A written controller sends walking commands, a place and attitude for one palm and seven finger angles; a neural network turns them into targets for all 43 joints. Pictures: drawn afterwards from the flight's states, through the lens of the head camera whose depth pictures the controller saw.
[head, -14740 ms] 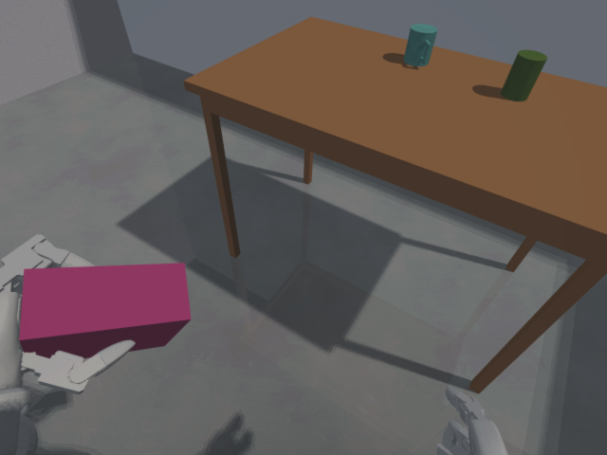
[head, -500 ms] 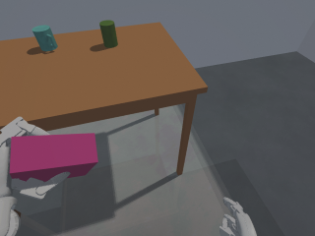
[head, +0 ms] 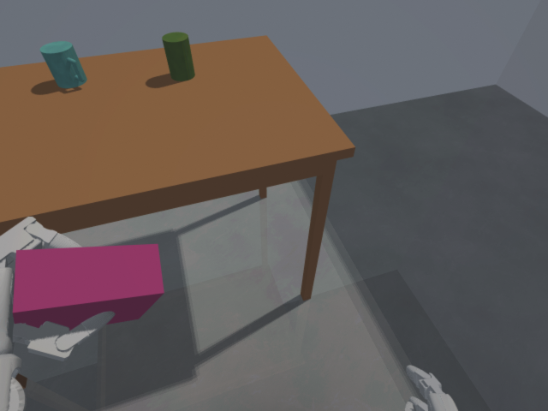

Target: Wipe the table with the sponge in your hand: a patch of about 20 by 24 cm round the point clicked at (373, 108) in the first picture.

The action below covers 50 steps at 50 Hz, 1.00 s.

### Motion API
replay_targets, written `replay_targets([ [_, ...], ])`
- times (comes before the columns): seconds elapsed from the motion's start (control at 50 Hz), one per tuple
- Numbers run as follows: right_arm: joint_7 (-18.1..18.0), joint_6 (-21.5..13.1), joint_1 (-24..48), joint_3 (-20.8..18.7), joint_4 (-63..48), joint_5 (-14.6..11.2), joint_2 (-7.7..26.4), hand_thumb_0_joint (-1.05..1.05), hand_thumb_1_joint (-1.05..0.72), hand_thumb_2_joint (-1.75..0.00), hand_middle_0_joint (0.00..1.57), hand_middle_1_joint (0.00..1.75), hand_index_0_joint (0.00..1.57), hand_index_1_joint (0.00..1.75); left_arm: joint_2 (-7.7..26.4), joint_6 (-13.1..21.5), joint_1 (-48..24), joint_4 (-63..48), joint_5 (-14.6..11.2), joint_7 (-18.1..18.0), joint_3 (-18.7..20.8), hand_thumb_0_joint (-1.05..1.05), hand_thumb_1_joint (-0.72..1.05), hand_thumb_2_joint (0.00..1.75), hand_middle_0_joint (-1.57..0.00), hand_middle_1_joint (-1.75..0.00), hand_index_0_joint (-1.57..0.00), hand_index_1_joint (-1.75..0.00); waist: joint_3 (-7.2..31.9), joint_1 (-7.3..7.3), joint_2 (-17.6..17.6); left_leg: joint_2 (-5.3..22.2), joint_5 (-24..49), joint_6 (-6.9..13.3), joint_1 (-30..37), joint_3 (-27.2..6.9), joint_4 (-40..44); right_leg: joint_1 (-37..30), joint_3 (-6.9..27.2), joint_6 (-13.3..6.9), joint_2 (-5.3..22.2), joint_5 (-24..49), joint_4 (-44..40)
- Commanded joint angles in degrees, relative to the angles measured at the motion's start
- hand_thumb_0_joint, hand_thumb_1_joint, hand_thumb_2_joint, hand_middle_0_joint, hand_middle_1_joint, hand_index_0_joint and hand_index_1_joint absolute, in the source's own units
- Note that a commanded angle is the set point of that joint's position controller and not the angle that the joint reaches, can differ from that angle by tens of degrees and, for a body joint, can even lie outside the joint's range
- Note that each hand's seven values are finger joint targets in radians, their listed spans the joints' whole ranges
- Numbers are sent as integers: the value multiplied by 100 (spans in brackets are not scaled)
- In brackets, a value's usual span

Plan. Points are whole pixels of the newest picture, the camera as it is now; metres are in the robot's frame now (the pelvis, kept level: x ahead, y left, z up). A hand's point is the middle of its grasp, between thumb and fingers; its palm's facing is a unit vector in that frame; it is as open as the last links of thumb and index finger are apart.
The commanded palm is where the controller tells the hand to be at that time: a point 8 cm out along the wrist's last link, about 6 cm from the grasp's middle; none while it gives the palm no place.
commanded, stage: look again from close up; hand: left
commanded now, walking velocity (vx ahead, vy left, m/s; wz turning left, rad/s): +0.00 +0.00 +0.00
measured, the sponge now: (110, 288) +0.22 +0.21 +0.13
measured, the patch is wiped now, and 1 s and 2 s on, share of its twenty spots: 0.00 0.00 0.00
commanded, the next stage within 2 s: shuffle to correct the standing spot in 0.26 s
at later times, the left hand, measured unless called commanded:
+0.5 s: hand (34, 235) +0.27 +0.30 +0.17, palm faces +0.45 -0.84 -0.31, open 9.9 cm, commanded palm +0.21 +0.32 +0.18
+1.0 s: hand (21, 199) +0.32 +0.35 +0.16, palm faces +0.38 -0.86 -0.34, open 9.9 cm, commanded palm +0.28 +0.39 +0.18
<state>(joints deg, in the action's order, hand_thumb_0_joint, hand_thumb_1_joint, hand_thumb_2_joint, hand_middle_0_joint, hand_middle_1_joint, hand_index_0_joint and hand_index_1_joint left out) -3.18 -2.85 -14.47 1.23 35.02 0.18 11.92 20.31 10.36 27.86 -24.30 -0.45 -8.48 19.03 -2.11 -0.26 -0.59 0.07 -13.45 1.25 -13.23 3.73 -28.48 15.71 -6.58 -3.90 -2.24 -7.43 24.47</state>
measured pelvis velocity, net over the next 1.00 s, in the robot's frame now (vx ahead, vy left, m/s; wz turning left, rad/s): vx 0.11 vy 0.11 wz -0.04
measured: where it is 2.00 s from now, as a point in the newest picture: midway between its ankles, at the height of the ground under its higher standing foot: outside the picture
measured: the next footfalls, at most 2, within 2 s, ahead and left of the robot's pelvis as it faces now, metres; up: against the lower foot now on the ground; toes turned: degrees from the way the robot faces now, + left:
left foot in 1.02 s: +0.23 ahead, +0.28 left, +0.00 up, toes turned -3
right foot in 1.24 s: +0.17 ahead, +0.08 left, +0.00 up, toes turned -10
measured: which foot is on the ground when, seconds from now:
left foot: down 0.00-0.82, up 0.84-1.00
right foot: down 0.00-1.00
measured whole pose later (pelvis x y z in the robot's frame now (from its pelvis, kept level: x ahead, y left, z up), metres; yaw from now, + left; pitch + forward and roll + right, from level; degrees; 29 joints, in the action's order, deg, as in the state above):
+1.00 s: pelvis +0.11 +0.11 -0.03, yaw -2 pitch -2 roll -2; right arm 2.1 -3.0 -12.2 -0.4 32.7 0.1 13.0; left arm 21.2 15.9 24.6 -35.7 -2.4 -5.5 23.7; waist -6.2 -2.6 3.2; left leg 4.2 -19.2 -0.5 -28.2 -4.5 -52.3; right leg 14.5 -0.2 3.5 4.0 -24.3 41.0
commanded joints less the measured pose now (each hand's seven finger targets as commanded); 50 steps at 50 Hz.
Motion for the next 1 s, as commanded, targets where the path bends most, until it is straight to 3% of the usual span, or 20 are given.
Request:
replay_targets([
  [0.0,-49,-725,321,-151,-549,57,187,0,-90,-90,20,30,20,30,2326,724,-3484,407,145,233,1690,0,10,130,-120,-160,-120,-160,1383,-80,502,-30,-57,112,-87,-276,37,-596,1183,496,1213,-787,-792],
  [0.02,-42,-826,401,-216,-947,-79,330,0,-90,-90,20,30,20,30,1686,758,-1890,138,-109,172,1332,0,10,130,-120,-160,-120,-160,699,-427,359,15,-230,24,-112,-328,-56,-417,1887,552,1146,-1130,-1342],
  [0.04,58,-939,498,-234,-1042,-160,432,0,-90,-90,20,30,20,30,730,699,-1469,555,-230,218,647,0,10,130,-120,-160,-120,-160,760,-306,-259,55,-348,7,139,-269,160,-511,1994,315,1291,-1257,-1248],
  [0.1,188,-949,515,-212,-1003,-111,577,0,-90,-90,20,30,20,30,773,895,-1132,-610,-283,267,329,0,10,130,-120,-160,-120,-160,680,-309,-748,195,-762,141,-144,-404,742,-733,1516,521,961,-1639,-882],
  [0.22,194,-1019,604,-213,-1175,-109,631,0,-90,-90,20,30,20,30,1128,745,-1041,-892,-209,206,786,0,10,130,-120,-160,-120,-160,412,-247,614,456,-875,158,-724,-845,1155,-890,1117,350,564,-1361,-481],
  [0.24,168,-1003,655,-218,-1164,-71,659,0,-90,-90,20,30,20,30,1492,742,-1230,-996,-203,175,1163,0,10,130,-120,-160,-120,-160,363,-232,290,415,-812,117,-618,-811,1201,-762,1179,318,526,-1347,-528],
  [0.4,175,-1068,624,-202,-1170,29,674,0,-90,-90,20,30,20,30,869,781,-1683,-1371,-179,218,520,0,10,130,-120,-160,-120,-160,815,-140,-735,406,-48,66,-186,-712,932,-1127,974,146,521,-133,0],
  [0.48,232,-985,646,-252,-1218,53,748,0,-90,-90,20,30,20,30,701,685,-1355,-1444,-174,199,334,0,10,130,-120,-160,-120,-160,901,-70,-374,357,339,23,-73,-644,462,-1017,1050,-9,585,115,230],
  [0.6,228,-622,679,-298,-1309,17,779,0,-90,-90,20,30,20,30,1020,648,-877,-1308,-260,155,846,0,10,130,-120,-160,-120,-160,869,-36,-63,388,1462,-195,-173,-535,-159,-921,1121,-204,686,915,943],
  [0.72,301,-488,645,-348,-1421,-37,769,0,-90,-90,20,30,20,30,1139,660,-984,-1878,-335,224,932,0,10,130,-120,-160,-120,-160,841,-20,-832,614,3408,-377,506,-503,-332,-279,416,-60,316,-101,1558],
  [0.76,350,-534,683,-385,-1439,-18,772,0,-90,-90,20,30,20,30,1208,659,-978,-2103,-353,226,998,0,10,130,-120,-160,-120,-160,954,-97,-966,539,4226,-612,327,-364,-796,-735,105,-124,278,-182,1314],
  [0.78,393,-526,681,-427,-1439,-40,784,0,-90,-90,20,30,20,30,1235,649,-790,-2027,-350,202,1068,0,10,130,-120,-160,-120,-160,1118,-223,-512,386,4136,-695,-414,-191,-1698,-1625,375,-356,424,428,1072],
  [0.8,420,-503,706,-476,-1423,-109,793,0,-90,-90,20,30,20,30,1276,632,-644,-1956,-368,172,1127,0,10,130,-120,-160,-120,-160,1349,-343,729,8,3190,-732,-1576,-17,-3482,-2548,1644,-945,1145,1776,912],
  [0.82,439,-544,862,-560,-1432,-125,831,0,-90,-90,20,30,20,30,1265,723,-726,-1953,-413,138,1107,0,10,130,-120,-160,-120,-160,1156,-410,1759,-406,-463,-630,-3136,-311,-5124,-3082,3614,-1732,2373,2983,459],
  [0.84,484,-529,811,-522,-1315,-99,909,0,-90,-90,20,30,20,30,1120,822,-678,-1700,-412,83,1066,0,10,130,-120,-160,-120,-160,841,-297,1288,108,-2160,-133,-3775,-1542,-5498,-2920,4178,-1681,2934,3039,346],
  [0.86,542,-475,697,-513,-1216,-92,846,0,-90,-90,20,30,20,30,1171,845,-634,-1886,-355,68,1110,0,10,130,-120,-160,-120,-160,511,-292,827,775,-2472,-8,-3809,-2425,-5107,-2234,4126,-1393,3175,2406,473],
  [0.88,584,-369,583,-498,-1168,-75,772,0,-90,-90,20,30,20,30,1140,858,-605,-2001,-299,106,1072,0,10,130,-120,-160,-120,-160,288,-166,299,1001,-2315,-10,-3207,-2300,-4419,-1209,3297,-999,2969,1869,480],
  [0.9,605,-294,687,-395,-1162,-3,602,0,-90,-90,20,30,20,30,1027,915,-859,-2225,-238,142,927,0,10,130,-120,-160,-120,-160,270,-32,147,1016,-1660,-26,-2163,-1731,-3330,-218,2337,-724,2477,1371,489],
  [0.94,498,-267,733,-339,-949,-65,385,0,-90,-90,20,30,20,30,1213,833,-1491,-2452,-252,217,915,0,10,130,-120,-160,-120,-160,469,219,-135,235,307,-241,353,-175,-1408,1262,767,-136,1262,-273,685],
  [0.98,307,-464,641,-452,-1001,-131,525,0,-90,-90,20,30,20,30,1209,750,-1650,-2341,-196,233,894,0,10,130,-120,-160,-120,-160,565,228,-1203,-42,441,-252,1312,62,-636,1478,333,109,631,-1434,2057],
])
